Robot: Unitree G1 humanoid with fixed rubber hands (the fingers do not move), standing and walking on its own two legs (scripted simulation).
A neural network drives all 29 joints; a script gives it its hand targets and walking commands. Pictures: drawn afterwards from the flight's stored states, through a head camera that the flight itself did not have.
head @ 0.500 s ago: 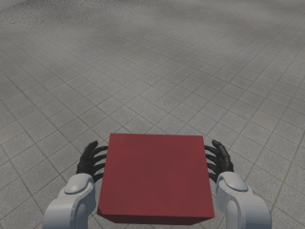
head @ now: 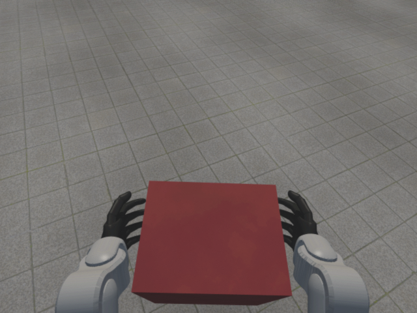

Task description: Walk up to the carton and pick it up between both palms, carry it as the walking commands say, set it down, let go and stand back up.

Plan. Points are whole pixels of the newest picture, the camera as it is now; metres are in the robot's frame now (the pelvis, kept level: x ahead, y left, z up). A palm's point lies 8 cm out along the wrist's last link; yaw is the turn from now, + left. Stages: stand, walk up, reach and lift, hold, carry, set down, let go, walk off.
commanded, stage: carry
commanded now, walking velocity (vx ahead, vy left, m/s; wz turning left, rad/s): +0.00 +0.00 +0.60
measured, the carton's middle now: (209, 250) +0.25 +0.00 +0.00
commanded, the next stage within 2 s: none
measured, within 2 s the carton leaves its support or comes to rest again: neither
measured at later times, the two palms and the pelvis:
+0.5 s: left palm (24, 302) +0.14 +0.25 +0.09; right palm (235, 228) +0.25 -0.03 +0.10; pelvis -0.03 +0.03 -0.01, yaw +19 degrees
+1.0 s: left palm out of the picture +0.06 +0.27 +0.10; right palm (195, 236) +0.24 +0.03 +0.09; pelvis -0.04 +0.02 +0.01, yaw +35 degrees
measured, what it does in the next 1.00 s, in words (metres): steps on the spot, turning left: right foot, then left foot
